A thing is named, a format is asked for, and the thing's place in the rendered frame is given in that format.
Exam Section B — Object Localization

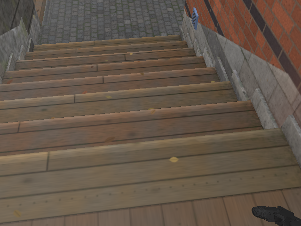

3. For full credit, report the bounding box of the robot right hand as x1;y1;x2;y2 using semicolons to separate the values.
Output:
251;206;301;226

